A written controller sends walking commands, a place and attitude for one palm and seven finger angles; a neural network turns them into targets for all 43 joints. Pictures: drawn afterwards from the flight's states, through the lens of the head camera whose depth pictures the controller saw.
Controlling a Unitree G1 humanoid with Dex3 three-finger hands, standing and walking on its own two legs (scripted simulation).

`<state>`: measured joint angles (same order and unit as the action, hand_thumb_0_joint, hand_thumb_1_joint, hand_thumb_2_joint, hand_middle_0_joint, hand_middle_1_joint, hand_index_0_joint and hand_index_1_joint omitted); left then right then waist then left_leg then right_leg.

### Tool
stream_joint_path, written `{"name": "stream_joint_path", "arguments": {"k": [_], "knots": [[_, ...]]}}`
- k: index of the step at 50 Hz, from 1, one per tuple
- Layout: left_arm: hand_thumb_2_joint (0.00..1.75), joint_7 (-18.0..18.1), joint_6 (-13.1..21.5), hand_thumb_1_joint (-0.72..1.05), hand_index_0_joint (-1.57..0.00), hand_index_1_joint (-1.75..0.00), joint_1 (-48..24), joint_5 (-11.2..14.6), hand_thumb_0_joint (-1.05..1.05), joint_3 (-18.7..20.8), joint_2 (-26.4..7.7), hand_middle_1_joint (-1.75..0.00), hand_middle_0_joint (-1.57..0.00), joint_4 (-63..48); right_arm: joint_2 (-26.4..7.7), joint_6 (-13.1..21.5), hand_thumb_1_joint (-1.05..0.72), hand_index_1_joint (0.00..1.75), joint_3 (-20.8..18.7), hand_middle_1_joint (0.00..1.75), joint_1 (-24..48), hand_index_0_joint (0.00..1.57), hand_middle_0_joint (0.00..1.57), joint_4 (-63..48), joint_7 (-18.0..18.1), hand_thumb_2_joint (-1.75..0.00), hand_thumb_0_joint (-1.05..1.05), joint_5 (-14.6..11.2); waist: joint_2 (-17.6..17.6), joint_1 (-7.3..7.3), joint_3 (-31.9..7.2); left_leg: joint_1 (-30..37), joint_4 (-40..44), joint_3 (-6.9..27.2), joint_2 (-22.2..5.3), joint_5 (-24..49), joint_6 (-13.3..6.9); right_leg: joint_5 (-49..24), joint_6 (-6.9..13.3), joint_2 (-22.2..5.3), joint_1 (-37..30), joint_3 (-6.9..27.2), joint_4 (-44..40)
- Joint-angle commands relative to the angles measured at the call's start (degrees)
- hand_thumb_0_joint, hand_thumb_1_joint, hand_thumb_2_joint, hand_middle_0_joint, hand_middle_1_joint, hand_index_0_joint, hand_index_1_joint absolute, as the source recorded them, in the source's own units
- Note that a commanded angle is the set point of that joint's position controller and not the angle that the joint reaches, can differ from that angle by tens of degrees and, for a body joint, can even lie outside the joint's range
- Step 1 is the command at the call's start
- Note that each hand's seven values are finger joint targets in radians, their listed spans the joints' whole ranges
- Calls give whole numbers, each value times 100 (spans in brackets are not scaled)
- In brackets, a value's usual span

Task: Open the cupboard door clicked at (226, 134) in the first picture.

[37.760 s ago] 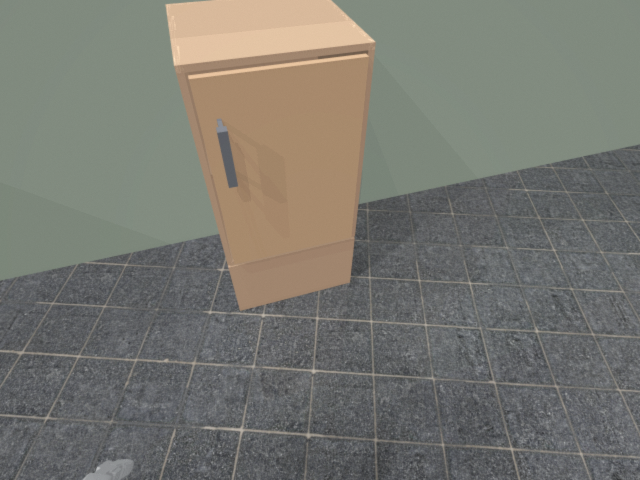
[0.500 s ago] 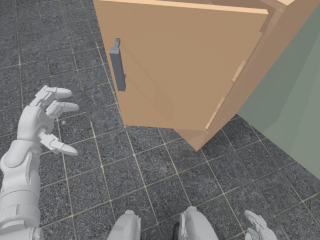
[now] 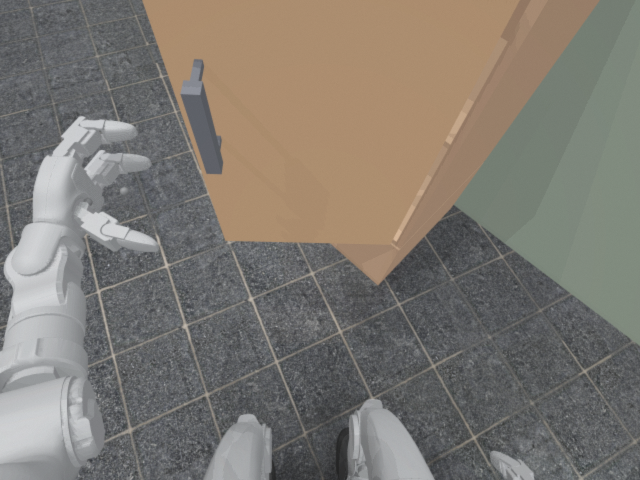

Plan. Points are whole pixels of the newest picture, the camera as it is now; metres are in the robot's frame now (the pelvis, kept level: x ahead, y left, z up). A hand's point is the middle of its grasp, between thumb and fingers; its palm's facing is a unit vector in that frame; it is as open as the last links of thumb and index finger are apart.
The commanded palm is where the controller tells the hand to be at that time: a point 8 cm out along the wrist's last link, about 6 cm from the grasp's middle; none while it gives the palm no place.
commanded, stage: move the hooked fingers beside the handle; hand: left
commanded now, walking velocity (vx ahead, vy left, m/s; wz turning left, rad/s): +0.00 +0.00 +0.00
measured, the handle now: (206, 121) +0.56 +0.15 +0.04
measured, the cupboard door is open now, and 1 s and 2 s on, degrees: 44 44 44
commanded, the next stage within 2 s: slide the fingers in behind the handle in 1.28 s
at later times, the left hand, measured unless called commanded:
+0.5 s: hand (151, 146) +0.51 +0.21 +0.05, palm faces -0.04 -1.00 -0.03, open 14.0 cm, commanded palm +0.49 +0.25 +0.04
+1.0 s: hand (148, 154) +0.50 +0.21 +0.05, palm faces -0.04 -1.00 -0.02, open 14.0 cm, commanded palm +0.48 +0.25 +0.04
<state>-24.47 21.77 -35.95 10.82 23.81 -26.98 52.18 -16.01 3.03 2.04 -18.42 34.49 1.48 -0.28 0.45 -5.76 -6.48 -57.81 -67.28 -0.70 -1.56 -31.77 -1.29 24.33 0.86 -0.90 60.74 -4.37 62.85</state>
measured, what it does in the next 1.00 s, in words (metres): stands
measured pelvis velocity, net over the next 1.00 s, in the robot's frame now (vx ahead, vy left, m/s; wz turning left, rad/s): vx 0.00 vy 0.00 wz -0.01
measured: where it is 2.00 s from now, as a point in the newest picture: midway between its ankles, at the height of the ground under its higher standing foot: outside the picture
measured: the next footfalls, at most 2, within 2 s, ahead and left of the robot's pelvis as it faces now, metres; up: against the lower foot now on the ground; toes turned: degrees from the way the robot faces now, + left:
none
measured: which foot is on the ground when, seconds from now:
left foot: down 0.00-1.00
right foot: down 0.00-1.00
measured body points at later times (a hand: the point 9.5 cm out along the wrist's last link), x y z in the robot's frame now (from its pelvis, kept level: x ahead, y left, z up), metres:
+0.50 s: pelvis -0.01 +0.00 -0.01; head +0.15 +0.02 +0.41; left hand +0.50 +0.26 +0.05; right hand +0.01 -0.27 -0.12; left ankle +0.00 +0.10 -0.65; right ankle +0.05 -0.12 -0.65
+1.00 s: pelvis +0.00 +0.00 +0.00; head +0.15 +0.03 +0.42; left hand +0.49 +0.26 +0.05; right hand +0.03 -0.26 -0.11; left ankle +0.00 +0.10 -0.65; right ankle +0.05 -0.12 -0.65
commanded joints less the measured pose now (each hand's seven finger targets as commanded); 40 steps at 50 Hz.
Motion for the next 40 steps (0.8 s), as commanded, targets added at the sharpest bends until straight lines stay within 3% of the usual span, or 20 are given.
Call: {"name": "stream_joint_path", "arguments": {"k": [1, 5, 9, 10, 12, 16, 19, 24, 29, 32, 36, 38, 40], "knots": [[30, 143, 412, -50, -30, -120, -2161, 0, 0, 316, -1615, -120, -30, -897, -990, 63, -90, 30, -377, 30, -764, 20, 20, -421, 64, -90, 0, -13, 587, -69, -2650, 1154, 872, 276, 76, 2319, 17, -1530, 42, 176, -1810, 298, -548], [30, 210, 506, -50, -30, -120, -2513, -67, 0, 468, -1878, -120, -30, -663, -1005, -20, -90, 30, -348, 30, -824, 20, 20, -411, 51, -90, 0, 15, 485, -136, -2710, 965, 785, 256, 84, 2196, -13, -1558, 33, 196, -1899, 360, -525], [30, 245, 596, -50, -30, -120, -2924, -175, 0, 362, -1849, -120, -30, -501, -1015, -82, -90, 30, -339, 30, -908, 20, 20, -361, 22, -90, 0, 53, 838, -193, -2857, 1274, 763, 345, 65, 2372, 36, -1479, 59, 211, -1578, 290, -459], [30, 246, 590, -50, -30, -120, -2969, -173, 0, 246, -1688, -120, -30, -398, -1006, -93, -90, 30, -339, 30, -906, 20, 20, -352, 13, -90, 0, 56, 808, -277, -2826, 1250, 729, 318, 67, 2307, 14, -1443, 37, 207, -1504, 306, -489], [30, 250, 559, -50, -30, -120, -3147, -176, 0, 285, -1781, -120, -30, -101, -1045, -131, -90, 30, -320, 30, -966, 20, 20, -326, 29, -90, 0, 66, 493, -379, -2668, 961, 680, 335, 69, 2134, -33, -1393, 37, 228, -1507, 311, -485], [30, 278, 509, -50, -30, -120, -3495, -294, 0, 387, -2061, -120, -30, 89, -1080, -198, -90, 30, -294, 30, -1011, 20, 20, -312, 23, -90, 0, 86, 588, -423, -2798, 762, 648, 326, 83, 1914, -52, -1254, 14, 202, -1520, 359, -482], [30, 325, 583, -50, -30, -120, -3763, -367, 0, 386, -2120, -120, -30, 19, -1086, -237, -90, 30, -290, 30, -1077, 20, 20, -304, -7, -90, 0, 128, 1013, -416, -3149, 1106, 593, 385, 64, 2176, -3, -1301, 40, 226, -1318, 320, -395], [30, 426, 557, -50, -30, -120, -4077, -429, 0, 384, -2140, -120, -30, 204, -1106, -333, -90, 30, -281, 30, -1201, 20, 20, -261, -43, -90, 0, 159, 941, -549, -3160, 1133, 526, 445, 25, 2383, 3, -1436, 33, 247, -1204, 273, -361], [30, 485, 451, -50, -30, -120, -3332, -510, 0, 488, -2145, -120, -30, 317, -1095, -485, -90, 30, -284, 30, -1263, 20, 20, -415, -100, -90, 0, 163, 788, -377, -3168, 1094, 606, 395, 22, 2581, -4, -1636, 31, 263, -1409, 249, -367], [30, 518, 515, -50, -30, -120, -3283, -453, 0, 559, -2184, -120, -30, -60, -1080, -538, -90, 30, -293, 30, -1245, 20, 20, -519, -130, -90, 0, 157, 851, -314, -3299, 1090, 605, 347, 32, 2600, -21, -1761, 56, 283, -1585, 281, -361], [30, 579, 609, -50, -30, -120, -3397, -398, 0, 718, -2357, -120, -30, -237, -1053, -564, -90, 30, -298, 30, -1198, 20, 20, -501, -112, -90, 0, 138, 563, -355, -3150, 768, 651, 268, 52, 2216, -68, -1705, -1, 275, -1913, 387, -494], [30, 559, 718, -50, -30, -120, -3568, -398, 0, 681, -2371, -120, -30, -508, -1037, -552, -90, 30, -298, 30, -1196, 20, 20, -472, -95, -90, 0, 145, 877, -343, -3327, 1039, 650, 272, 51, 2375, -49, -1802, 22, 282, -1892, 393, -467], [30, 536, 750, -50, -30, -120, -3534, -417, 0, 513, -2177, -120, -30, -457, -1023, -543, -90, 30, -298, 30, -1182, 20, 20, -419, -98, -90, 0, 144, 1013, -361, -3160, 1244, 690, 319, 30, 2448, -10, -1696, 32, 278, -1671, 330, -488]]}}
